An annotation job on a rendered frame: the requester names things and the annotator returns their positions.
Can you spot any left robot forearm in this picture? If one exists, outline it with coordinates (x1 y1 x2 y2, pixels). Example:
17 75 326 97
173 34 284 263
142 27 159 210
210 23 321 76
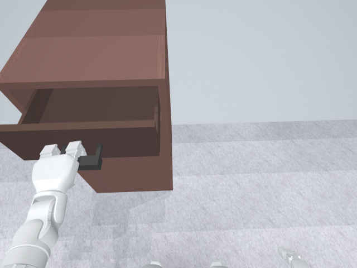
0 190 67 268

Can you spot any left robot shin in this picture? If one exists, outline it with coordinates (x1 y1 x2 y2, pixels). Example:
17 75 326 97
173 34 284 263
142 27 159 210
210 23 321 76
150 261 161 266

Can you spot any handle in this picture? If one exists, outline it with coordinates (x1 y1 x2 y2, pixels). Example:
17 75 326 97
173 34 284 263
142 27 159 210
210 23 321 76
60 144 103 170

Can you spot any right robot hand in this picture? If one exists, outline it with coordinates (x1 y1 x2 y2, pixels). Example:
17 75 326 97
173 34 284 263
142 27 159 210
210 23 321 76
278 247 309 268

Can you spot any left robot hand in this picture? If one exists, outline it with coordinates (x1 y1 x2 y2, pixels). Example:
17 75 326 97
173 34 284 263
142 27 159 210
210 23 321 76
32 141 87 194

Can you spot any cabinet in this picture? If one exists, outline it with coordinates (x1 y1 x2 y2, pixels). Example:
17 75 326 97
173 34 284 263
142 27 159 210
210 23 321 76
0 0 173 193

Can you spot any drawer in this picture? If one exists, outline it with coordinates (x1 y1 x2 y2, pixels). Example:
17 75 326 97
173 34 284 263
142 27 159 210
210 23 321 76
0 86 161 161

